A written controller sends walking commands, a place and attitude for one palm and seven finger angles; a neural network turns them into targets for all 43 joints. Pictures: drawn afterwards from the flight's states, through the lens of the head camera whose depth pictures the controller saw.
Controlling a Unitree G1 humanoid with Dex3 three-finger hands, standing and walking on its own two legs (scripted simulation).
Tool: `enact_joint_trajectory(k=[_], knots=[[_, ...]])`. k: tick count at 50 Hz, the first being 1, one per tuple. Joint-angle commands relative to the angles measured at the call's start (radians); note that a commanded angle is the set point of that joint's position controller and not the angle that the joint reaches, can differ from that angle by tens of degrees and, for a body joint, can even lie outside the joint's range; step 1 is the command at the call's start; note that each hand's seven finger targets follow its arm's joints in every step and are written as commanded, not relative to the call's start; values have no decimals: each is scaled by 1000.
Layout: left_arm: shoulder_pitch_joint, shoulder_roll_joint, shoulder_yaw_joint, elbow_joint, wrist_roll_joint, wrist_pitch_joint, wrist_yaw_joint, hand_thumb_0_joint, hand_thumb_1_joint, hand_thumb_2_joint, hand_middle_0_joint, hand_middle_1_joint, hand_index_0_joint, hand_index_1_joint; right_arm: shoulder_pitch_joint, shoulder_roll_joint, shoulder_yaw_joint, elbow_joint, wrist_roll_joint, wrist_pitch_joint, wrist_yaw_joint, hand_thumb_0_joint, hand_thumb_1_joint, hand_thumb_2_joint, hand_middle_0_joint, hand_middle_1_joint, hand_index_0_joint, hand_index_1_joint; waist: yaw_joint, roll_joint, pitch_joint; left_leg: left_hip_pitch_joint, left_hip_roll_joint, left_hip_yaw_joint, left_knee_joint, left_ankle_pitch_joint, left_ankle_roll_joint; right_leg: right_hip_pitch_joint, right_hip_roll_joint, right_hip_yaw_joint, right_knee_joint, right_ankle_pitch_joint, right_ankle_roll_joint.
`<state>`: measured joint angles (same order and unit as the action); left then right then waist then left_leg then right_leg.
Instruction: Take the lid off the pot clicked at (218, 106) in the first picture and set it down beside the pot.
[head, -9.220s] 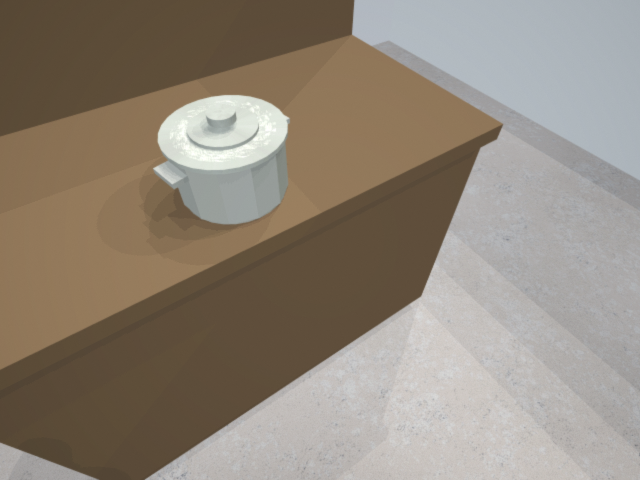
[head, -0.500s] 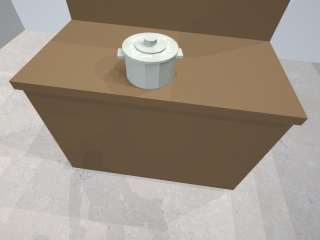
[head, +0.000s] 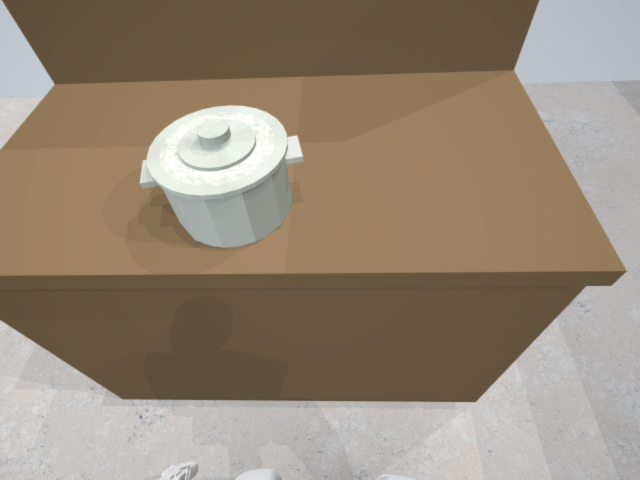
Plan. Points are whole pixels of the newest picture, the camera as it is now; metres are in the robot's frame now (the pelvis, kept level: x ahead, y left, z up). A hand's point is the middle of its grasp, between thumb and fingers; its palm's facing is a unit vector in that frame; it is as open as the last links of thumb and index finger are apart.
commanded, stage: come to a stop and stand still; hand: left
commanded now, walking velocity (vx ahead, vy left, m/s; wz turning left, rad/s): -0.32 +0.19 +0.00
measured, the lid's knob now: (213, 132) +0.53 +0.16 +0.14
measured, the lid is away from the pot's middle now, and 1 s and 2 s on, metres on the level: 0.00 0.00 0.00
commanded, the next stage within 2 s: look again from close up in 1.52 s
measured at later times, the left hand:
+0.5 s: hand out of the picture +0.03 +0.26 -0.18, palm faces +0.08 -0.98 -0.20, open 7.4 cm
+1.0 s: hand out of the picture +0.01 +0.19 -0.15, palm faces +0.02 -0.97 -0.23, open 7.4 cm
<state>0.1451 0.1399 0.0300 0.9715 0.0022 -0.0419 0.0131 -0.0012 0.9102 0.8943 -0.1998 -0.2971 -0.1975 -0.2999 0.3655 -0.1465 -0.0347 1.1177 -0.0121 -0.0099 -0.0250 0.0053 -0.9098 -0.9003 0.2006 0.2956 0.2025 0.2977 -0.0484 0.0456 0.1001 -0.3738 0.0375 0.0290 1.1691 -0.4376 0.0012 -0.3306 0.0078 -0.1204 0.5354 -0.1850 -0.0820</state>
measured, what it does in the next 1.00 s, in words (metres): steps on the spot: left foot, then right foot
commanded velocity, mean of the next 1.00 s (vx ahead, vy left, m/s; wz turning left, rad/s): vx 0.00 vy -0.01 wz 0.00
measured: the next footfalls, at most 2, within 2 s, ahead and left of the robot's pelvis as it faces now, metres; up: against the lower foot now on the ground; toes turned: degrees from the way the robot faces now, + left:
left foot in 0.38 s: +0.04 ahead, +0.16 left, +0.00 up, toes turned +0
right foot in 0.88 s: -0.03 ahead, -0.10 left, +0.00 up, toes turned -1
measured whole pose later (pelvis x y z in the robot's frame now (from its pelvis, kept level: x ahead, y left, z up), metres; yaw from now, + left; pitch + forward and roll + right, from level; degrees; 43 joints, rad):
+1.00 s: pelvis -0.01 +0.01 +0.02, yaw -1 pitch +0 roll +2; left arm 0.29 0.13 0.02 1.06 0.01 -0.02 0.02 0.00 0.91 0.89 -0.20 -0.30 -0.20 -0.30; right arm 0.34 -0.18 -0.05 1.13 -0.02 0.03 -0.01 0.01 -0.91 -0.90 0.20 0.30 0.20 0.30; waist -0.01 0.03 0.02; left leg -0.34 0.00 0.01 0.69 -0.38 -0.02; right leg -0.09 -0.01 0.00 0.38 -0.29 -0.02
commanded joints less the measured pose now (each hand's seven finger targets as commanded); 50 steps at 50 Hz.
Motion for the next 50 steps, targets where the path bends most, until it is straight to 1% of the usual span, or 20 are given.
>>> enact_joint_trajectory(k=[1,8,14,17,18,19,20,21,22,23,26,31,37,40,42,43,44,45,46,50], knots=[[44,139,25,-32,14,2,27,0,900,900,-200,-300,-200,-300,111,-15,4,-21,6,27,-6,0,-900,-900,200,300,200,300,5,-95,-115,68,29,-31,-143,48,-34,-46,-282,183,-262,415,-107],[139,195,54,-13,22,33,35,0,900,900,-200,-300,-200,-300,-64,-65,-33,-99,3,55,-1,0,-900,-900,200,300,200,300,73,-176,-138,-63,-17,-39,-221,7,-66,138,-324,263,-183,545,-138],[145,220,60,-16,29,48,36,0,900,900,-200,-300,-200,-300,-128,-72,-36,-134,15,39,0,0,-900,-900,200,300,200,300,80,-266,-190,37,-44,-18,-449,16,-56,186,-298,271,-128,551,-130],[110,208,56,-20,19,55,34,0,900,900,-200,-300,-200,-300,-64,-75,-31,-110,14,23,-1,0,-900,-900,200,300,200,300,31,-189,-188,261,-43,-1,-758,261,-39,71,-226,231,-74,286,-30],[125,169,43,-26,13,58,32,0,900,900,-200,-300,-200,-300,-55,-110,-33,-110,11,10,-1,0,-900,-900,200,300,200,300,30,-70,-195,333,50,-69,-842,341,-20,13,-156,179,2,109,22],[160,120,30,-28,7,61,29,0,900,900,-200,-300,-200,-300,-91,-177,-42,-136,1,3,-1,0,-900,-900,200,300,200,300,49,143,-186,316,241,-294,-892,475,41,-90,-53,109,86,-205,84],[144,119,25,-25,9,68,34,0,900,900,-200,-300,-200,-300,-141,-205,-38,-161,-6,13,-4,0,-900,-900,200,300,200,300,49,194,-127,172,324,-347,-913,580,125,-65,-27,111,202,-361,104],[132,133,28,-21,10,74,31,0,900,900,-200,-300,-200,-300,-162,-191,-26,-166,-14,14,-18,0,-900,-900,200,300,200,300,52,123,-90,108,307,-299,-916,622,149,-36,-31,148,283,-343,103],[139,134,34,0,18,83,29,0,900,900,-200,-300,-200,-300,-167,-167,-19,-147,-14,5,-28,0,-900,-900,200,300,200,300,61,207,-83,138,265,-278,-912,696,121,-63,-25,181,335,-314,108],[155,150,40,20,16,85,23,0,900,900,-200,-300,-200,-300,-172,-155,-12,-143,-13,5,-34,0,-900,-900,200,300,200,300,71,178,-79,177,239,-241,-890,702,104,-85,-18,195,383,-262,107],[165,152,46,37,14,82,7,0,900,900,-200,-300,-200,-300,-152,-168,-14,-141,-10,4,-36,0,-900,-900,200,300,200,300,60,89,-72,226,228,-222,-908,560,115,-138,-10,196,470,-204,124],[130,144,45,20,17,87,-1,0,900,900,-200,-300,-200,-300,-66,-163,-26,-119,-11,0,-37,0,-900,-900,200,300,200,300,27,90,-63,283,230,-245,-944,418,121,-177,-27,194,469,-190,136],[92,105,22,12,9,75,-7,0,900,900,-200,-300,-200,-300,-35,-179,-36,-103,-16,3,-26,0,-900,-900,200,300,200,300,3,163,-93,264,204,-265,-956,252,135,-27,-36,118,171,-281,114],[180,95,17,52,3,57,-6,0,900,900,-200,-300,-200,-300,-57,-183,-39,-90,-12,5,-17,0,-900,-900,200,300,200,300,49,132,-112,159,162,-248,-929,75,105,163,-13,75,-48,-171,95],[245,131,20,88,11,38,5,0,900,900,-200,-300,-200,-300,-56,-116,-29,-77,2,7,-9,0,-900,-900,200,300,200,300,76,-20,-108,28,49,-128,-782,16,26,335,-82,138,-246,-80,78],[258,187,27,91,16,29,14,0,900,900,-200,-300,-200,-300,-64,-58,-12,-88,10,4,-7,0,-900,-900,200,300,200,300,83,-206,-86,-62,-29,-44,-640,2,-8,334,-223,339,-341,-197,27],[225,244,34,69,11,30,15,0,900,900,-200,-300,-200,-300,-90,-59,-9,-110,3,11,-1,0,-900,-900,200,300,200,300,87,-288,-2,-110,-26,-23,-572,-55,-20,223,-343,449,-430,-320,-31],[203,244,33,51,13,34,14,0,900,900,-200,-300,-200,-300,-113,-87,-16,-120,-4,13,8,0,-900,-900,200,300,200,300,91,-202,20,-87,-17,-36,-511,-48,-16,134,-369,475,-446,-393,-67],[194,221,38,56,13,16,18,0,900,900,-200,-300,-200,-300,-119,-84,-16,-109,-12,10,11,0,-900,-900,200,300,200,300,90,-265,51,-134,-15,-52,-465,29,-13,151,-334,488,-422,-170,-68],[191,179,29,67,8,3,24,0,900,900,-200,-300,-200,-300,-63,-88,-19,-62,2,13,9,0,-900,-900,200,300,200,300,66,-166,-14,-101,-15,-27,-392,58,-36,284,-300,292,-251,455,-74]])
